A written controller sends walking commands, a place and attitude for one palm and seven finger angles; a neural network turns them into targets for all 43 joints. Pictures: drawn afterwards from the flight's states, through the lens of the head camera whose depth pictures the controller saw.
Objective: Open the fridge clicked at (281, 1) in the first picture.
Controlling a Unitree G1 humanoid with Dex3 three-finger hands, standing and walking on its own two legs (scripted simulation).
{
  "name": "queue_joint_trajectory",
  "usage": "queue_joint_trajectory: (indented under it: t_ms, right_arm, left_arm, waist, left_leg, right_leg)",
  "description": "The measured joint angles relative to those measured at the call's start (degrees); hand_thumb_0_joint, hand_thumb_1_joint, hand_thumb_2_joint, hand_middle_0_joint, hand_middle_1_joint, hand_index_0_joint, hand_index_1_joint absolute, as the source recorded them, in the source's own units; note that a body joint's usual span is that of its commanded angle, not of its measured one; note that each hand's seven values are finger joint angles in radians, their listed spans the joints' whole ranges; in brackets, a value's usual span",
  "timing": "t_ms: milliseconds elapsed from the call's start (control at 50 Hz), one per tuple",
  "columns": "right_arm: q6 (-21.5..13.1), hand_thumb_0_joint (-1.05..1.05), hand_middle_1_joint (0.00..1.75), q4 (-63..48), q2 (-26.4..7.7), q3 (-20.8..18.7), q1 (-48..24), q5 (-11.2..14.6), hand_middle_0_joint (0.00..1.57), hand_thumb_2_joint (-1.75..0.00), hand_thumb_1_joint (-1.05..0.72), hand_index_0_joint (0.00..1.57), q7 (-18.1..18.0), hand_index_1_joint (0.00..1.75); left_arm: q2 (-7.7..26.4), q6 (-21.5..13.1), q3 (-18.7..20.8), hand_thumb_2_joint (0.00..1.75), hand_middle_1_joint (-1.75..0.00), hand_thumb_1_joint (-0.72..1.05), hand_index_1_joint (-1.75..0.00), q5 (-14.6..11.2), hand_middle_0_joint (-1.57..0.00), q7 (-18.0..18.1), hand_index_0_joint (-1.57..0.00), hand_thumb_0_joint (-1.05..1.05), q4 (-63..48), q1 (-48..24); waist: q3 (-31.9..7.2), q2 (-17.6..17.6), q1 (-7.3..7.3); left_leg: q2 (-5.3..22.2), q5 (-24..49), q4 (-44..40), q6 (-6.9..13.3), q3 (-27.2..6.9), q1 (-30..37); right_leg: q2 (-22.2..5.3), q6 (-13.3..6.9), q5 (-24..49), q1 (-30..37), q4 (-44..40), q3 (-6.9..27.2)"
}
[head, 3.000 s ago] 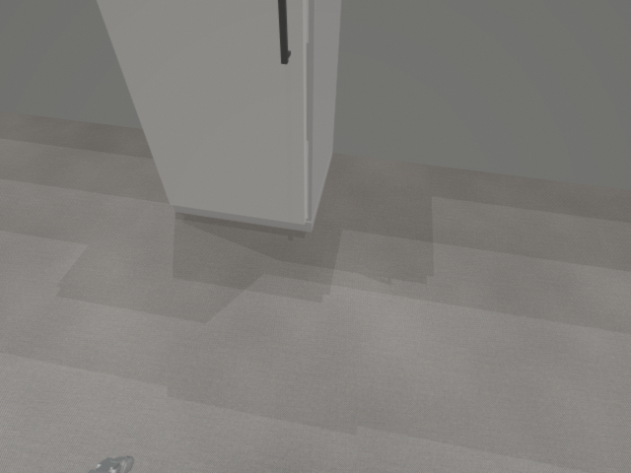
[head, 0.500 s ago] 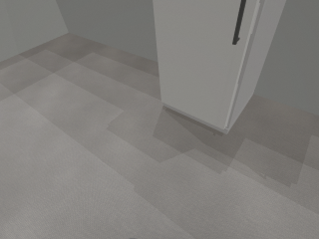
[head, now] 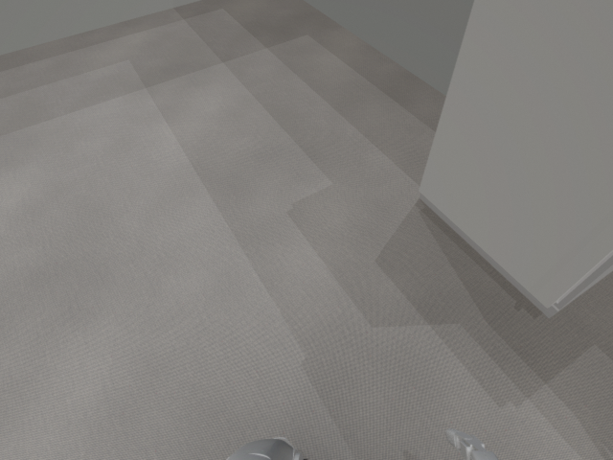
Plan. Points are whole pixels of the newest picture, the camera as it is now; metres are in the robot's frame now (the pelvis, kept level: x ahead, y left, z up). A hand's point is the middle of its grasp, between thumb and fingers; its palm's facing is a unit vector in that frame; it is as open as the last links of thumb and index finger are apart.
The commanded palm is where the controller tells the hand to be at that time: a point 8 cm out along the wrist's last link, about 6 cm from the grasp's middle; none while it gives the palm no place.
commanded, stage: walk to a spot facing it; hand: right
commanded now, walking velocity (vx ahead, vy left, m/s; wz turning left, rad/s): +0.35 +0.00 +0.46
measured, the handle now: out of the picture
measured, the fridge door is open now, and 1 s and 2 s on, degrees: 0 0 0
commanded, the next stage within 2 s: none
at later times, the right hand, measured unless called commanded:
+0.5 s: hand (512, 397) +0.26 -0.28 -0.15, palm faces -0.18 +0.96 -0.20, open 7.4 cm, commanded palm none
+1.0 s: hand (393, 237) +0.53 -0.11 -0.13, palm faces -0.54 +0.79 -0.27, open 7.4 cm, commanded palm none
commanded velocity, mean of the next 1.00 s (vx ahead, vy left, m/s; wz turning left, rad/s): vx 0.13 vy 0.00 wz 0.57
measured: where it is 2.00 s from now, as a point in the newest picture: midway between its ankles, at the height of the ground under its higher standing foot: (345, 395)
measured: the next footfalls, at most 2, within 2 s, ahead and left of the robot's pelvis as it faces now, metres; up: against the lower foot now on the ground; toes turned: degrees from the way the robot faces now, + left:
right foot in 0.36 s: +0.31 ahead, -0.17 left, +0.00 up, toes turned +4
left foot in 0.84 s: +0.34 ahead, +0.11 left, +0.00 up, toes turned +37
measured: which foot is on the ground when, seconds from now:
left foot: down 0.00-0.36, up 0.38-0.82, down 0.84-1.00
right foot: up 0.00-0.34, down 0.36-0.84, up 0.86-1.00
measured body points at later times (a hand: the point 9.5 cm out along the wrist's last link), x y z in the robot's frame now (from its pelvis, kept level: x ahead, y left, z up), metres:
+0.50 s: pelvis +0.21 -0.08 +0.02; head +0.23 -0.10 +0.47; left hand +0.29 +0.18 -0.09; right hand +0.27 -0.33 -0.14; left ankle +0.12 +0.03 -0.61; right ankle +0.27 -0.17 -0.71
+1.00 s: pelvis +0.31 -0.01 +0.02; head +0.34 +0.03 +0.46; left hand +0.19 +0.20 -0.14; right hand +0.56 -0.15 -0.11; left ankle +0.31 +0.09 -0.71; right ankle +0.36 -0.16 -0.63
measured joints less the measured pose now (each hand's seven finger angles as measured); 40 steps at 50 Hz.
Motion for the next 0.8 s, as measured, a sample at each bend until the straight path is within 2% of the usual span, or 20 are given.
queue_joint_trajectory:
  t_ms: [20, 60, 120, 180, 260, 340, 360, 400, 460, 500, 540, 600, 660, 740, 800]
  right_arm:
    - [0.00, 0.00, 0.30, 0.40, -0.19, -0.08, 1.04, 0.16, 0.20, -0.90, -0.90, 0.20, -0.41, 0.30]
    - [-0.01, 0.00, 0.30, 1.62, -0.52, -0.60, 3.36, 0.22, 0.20, -0.90, -0.91, 0.20, -1.35, 0.30]
    - [-0.26, -0.01, 0.30, 3.28, -1.75, -1.51, 6.22, -0.33, 0.20, -0.90, -0.93, 0.21, -2.01, 0.30]
    - [-0.30, -0.01, 0.30, 4.45, -2.39, -1.45, 8.50, -0.62, 0.20, -0.90, -0.93, 0.20, -1.59, 0.30]
    - [-0.50, 0.00, 0.30, 4.24, -2.70, -1.32, 10.90, -0.74, 0.20, -0.90, -0.92, 0.20, -1.34, 0.30]
    - [-0.14, 0.00, 0.30, 3.59, -2.76, -1.37, 13.69, -0.63, 0.20, -0.90, -0.91, 0.20, -1.32, 0.30]
    - [0.03, 0.00, 0.30, 3.48, -2.76, -1.49, 14.77, -0.47, 0.20, -0.90, -0.91, 0.20, -1.32, 0.30]
    - [0.81, 0.01, 0.30, 4.33, -3.08, -2.01, 15.18, -0.04, 0.20, -0.90, -0.91, 0.20, -1.17, 0.30]
    - [2.16, 0.01, 0.30, 5.67, -3.21, -2.37, 14.93, -0.40, 0.20, -0.90, -0.91, 0.20, -0.63, 0.30]
    - [2.93, 0.01, 0.30, 5.23, -3.25, -2.70, 13.97, -0.79, 0.20, -0.90, -0.91, 0.20, -0.08, 0.30]
    - [3.44, 0.01, 0.30, 4.06, -3.11, -2.96, 12.68, -0.87, 0.20, -0.90, -0.91, 0.20, 0.18, 0.30]
    - [4.10, 0.01, 0.30, 2.22, -2.51, -3.23, 10.57, -0.88, 0.20, -0.90, -0.91, 0.20, 0.31, 0.30]
    - [4.77, 0.01, 0.30, 1.19, -1.95, -3.29, 7.94, -0.97, 0.20, -0.90, -0.91, 0.20, 0.39, 0.30]
    - [5.13, 0.01, 0.30, 0.35, -1.43, -2.92, 4.32, -0.89, 0.20, -0.90, -0.91, 0.20, 0.41, 0.30]
    - [4.68, 0.01, 0.30, -0.37, -1.34, -2.49, 2.16, -0.95, 0.20, -0.90, -0.91, 0.20, 0.38, 0.30]
  left_arm:
    - [0.27, 0.20, 0.29, 0.90, -0.30, 0.90, -0.30, 0.18, -0.20, -0.04, -0.20, 0.01, -0.89, -2.08]
    - [0.83, 0.29, 0.69, 0.90, -0.30, 0.90, -0.30, 0.62, -0.20, -0.13, -0.20, 0.01, -3.36, -6.46]
    - [1.71, -0.09, 1.15, 0.90, -0.30, 0.91, -0.30, 0.99, -0.20, -0.37, -0.20, 0.01, -7.58, -12.75]
    - [2.81, -0.61, 1.43, 0.90, -0.30, 0.91, -0.30, 1.14, -0.20, -0.89, -0.20, 0.01, -10.77, -18.08]
    - [4.09, -1.06, 1.21, 0.90, -0.30, 0.92, -0.30, 1.17, -0.19, -1.79, -0.20, 0.00, -12.97, -23.18]
    - [4.95, -1.43, 0.83, 0.90, -0.30, 0.91, -0.30, 1.02, -0.20, -2.09, -0.20, 0.00, -14.04, -25.94]
    - [5.12, -1.87, 0.56, 0.90, -0.30, 0.91, -0.30, 1.09, -0.20, -1.99, -0.20, 0.00, -14.41, -26.32]
    - [4.65, -2.87, 0.02, 0.90, -0.30, 0.91, -0.30, 1.54, -0.20, -1.73, -0.20, 0.00, -14.81, -27.38]
    - [3.65, -3.38, -0.72, 0.90, -0.30, 0.91, -0.30, 1.43, -0.20, -1.48, -0.20, 0.00, -15.03, -25.72]
    - [2.98, -3.40, -0.70, 0.90, -0.30, 0.91, -0.30, 1.29, -0.20, -1.02, -0.20, 0.00, -14.11, -23.33]
    - [2.55, -3.14, -0.63, 0.90, -0.30, 0.91, -0.30, 1.09, -0.20, -0.55, -0.20, 0.00, -12.41, -20.77]
    - [3.12, -2.69, 0.73, 0.90, -0.30, 0.93, -0.30, 0.54, -0.20, 0.46, -0.21, -0.01, -10.14, -17.48]
    - [4.42, -1.88, 1.29, 0.90, -0.30, 0.94, -0.30, 0.72, -0.20, 0.53, -0.20, -0.01, -8.14, -14.95]
    - [5.65, -0.68, 1.98, 0.90, -0.30, 0.93, -0.30, 1.06, -0.20, 0.21, -0.20, -0.01, -6.45, -12.46]
    - [6.31, 0.14, 2.52, 0.90, -0.30, 0.92, -0.30, 1.16, -0.20, -0.02, -0.20, 0.00, -5.94, -10.85]
  waist:
    - [-0.06, -0.05, 0.14]
    - [-0.99, -0.05, 0.22]
    - [-2.90, -0.76, -0.10]
    - [-4.36, -1.79, -1.07]
    - [-4.97, -2.17, -3.75]
    - [-5.15, -1.58, -6.59]
    - [-5.28, -1.37, -7.09]
    - [-4.27, 0.00, -7.36]
    - [-4.00, 0.39, -6.49]
    - [-4.06, 0.60, -5.86]
    - [-4.08, 0.72, -5.53]
    - [-3.91, 0.75, -4.84]
    - [-3.24, 0.65, -3.73]
    - [-1.69, -0.14, -1.78]
    - [-0.72, -1.23, -0.35]
  left_leg:
    - [-0.56, -0.73, -0.78, -0.41, -0.65, 1.36]
    - [-1.35, -0.39, -3.84, -1.38, -2.42, 4.02]
    - [-1.70, 0.45, -8.07, -1.79, -5.27, 6.97]
    - [-1.22, 0.11, -10.49, -2.85, -7.79, 9.29]
    - [-0.05, -2.09, -11.22, -4.67, -10.44, 12.12]
    - [1.26, -6.30, -9.29, -6.81, -12.96, 14.64]
    - [1.41, -8.04, -7.00, -7.28, -13.97, 14.43]
    - [2.17, -11.37, 5.88, -7.17, -14.56, 9.96]
    - [3.40, -10.22, 26.40, -7.60, -11.37, 1.10]
    - [5.29, -6.33, 31.47, -8.40, -8.91, -3.60]
    - [6.90, -2.93, 32.39, -9.30, -7.47, -7.45]
    - [8.57, 0.75, 30.24, -10.56, -6.71, -11.52]
    - [9.60, 3.07, 24.59, -11.33, -5.85, -12.86]
    - [9.28, 2.46, 11.91, -11.11, -4.09, -9.95]
    - [7.77, 1.81, 3.68, -9.88, -2.83, -5.63]
  right_leg:
    - [-0.12, 0.19, 1.87, -4.10, 4.21, 2.76]
    - [-1.27, 0.60, 4.44, -11.15, 5.40, 5.93]
    - [-3.04, 1.45, 7.28, -18.58, -1.66, 8.07]
    - [-3.49, 2.08, 11.56, -21.85, -10.89, 8.56]
    - [-1.70, 2.06, 14.32, -20.46, -23.28, 7.79]
    - [1.94, 1.35, 14.01, -13.77, -34.78, 5.65]
    - [2.65, 0.84, 15.34, -11.03, -38.46, 4.88]
    - [2.89, -1.93, 15.55, -10.13, -35.82, 2.61]
    - [1.83, -3.39, 11.66, -6.18, -35.51, -0.33]
    - [1.54, -2.96, 11.76, -2.89, -38.55, -1.79]
    - [1.37, -3.07, 11.87, -0.15, -41.45, -3.21]
    - [1.24, -3.08, 11.54, 2.91, -44.35, -5.52]
    - [1.00, -2.66, 10.39, 5.11, -45.43, -7.73]
    - [-0.21, -1.42, 7.33, 7.01, -43.74, -10.57]
    - [-1.99, 0.15, 3.50, 7.52, -39.55, -12.55]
